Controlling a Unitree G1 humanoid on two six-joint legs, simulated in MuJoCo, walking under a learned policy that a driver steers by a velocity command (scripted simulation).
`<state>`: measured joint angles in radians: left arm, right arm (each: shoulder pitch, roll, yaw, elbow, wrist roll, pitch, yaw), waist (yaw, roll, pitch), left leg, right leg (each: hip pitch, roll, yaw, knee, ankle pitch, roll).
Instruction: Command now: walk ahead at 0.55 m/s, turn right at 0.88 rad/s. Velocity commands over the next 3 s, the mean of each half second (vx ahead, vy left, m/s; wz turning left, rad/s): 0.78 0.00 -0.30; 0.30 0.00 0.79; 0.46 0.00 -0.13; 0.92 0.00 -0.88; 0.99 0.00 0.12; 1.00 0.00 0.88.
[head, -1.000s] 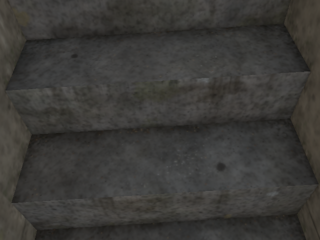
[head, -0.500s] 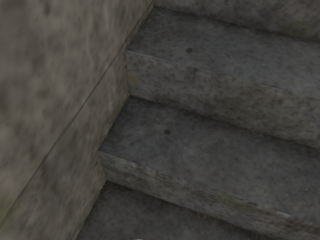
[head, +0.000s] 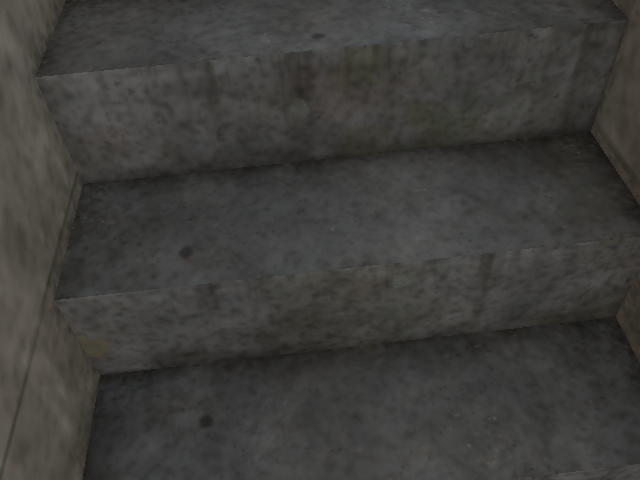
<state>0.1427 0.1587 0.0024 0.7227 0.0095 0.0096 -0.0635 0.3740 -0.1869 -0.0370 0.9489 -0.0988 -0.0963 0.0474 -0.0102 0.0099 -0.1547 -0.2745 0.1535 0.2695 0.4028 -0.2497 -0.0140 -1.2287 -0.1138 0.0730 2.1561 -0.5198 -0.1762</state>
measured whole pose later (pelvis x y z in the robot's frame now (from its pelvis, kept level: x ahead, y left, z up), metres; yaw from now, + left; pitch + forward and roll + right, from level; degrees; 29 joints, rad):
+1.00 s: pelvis +0.35 -0.04 +0.23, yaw +15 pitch +8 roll +1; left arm 0.14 0.31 0.13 0.78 0.07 -0.04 -0.13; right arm 0.24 -0.25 -0.01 0.69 0.00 0.01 0.07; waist -0.09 -0.02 -0.13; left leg -1.13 -0.10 0.07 1.48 -0.51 0.11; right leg -0.38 -0.22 0.04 1.16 -0.16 0.06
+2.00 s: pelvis +0.73 +0.03 +0.57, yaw -14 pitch +3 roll -2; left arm 0.39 0.25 0.08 0.88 0.06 -0.06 0.01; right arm -0.13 0.03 0.11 0.43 -0.10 -0.06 -0.07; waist 0.05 -0.01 -0.05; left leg -1.42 0.07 -0.05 2.54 -0.32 0.09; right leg -0.33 0.30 0.13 0.65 -0.33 -0.18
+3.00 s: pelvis +1.27 -0.02 +1.00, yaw +16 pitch +2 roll +4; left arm 0.40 0.24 0.03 0.92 0.00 -0.11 0.09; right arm -0.14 -0.14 -0.03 0.40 -0.04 0.12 0.01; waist -0.02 0.00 0.00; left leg -1.43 -0.02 0.02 2.00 -0.38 0.15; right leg 0.12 -0.19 -0.29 0.27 -0.30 0.07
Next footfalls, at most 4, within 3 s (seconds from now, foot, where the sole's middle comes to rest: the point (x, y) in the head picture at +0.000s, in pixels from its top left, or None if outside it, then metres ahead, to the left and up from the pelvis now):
0.20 right None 0.23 -0.30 -0.57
0.92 left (277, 423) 0.47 0.11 -0.37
1.80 right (331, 202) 0.74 0.01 -0.17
2.20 left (277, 14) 0.95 0.08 0.03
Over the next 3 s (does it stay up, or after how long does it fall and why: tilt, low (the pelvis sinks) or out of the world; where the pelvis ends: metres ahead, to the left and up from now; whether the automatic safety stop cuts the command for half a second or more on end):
stays up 1.27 -0.02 1.00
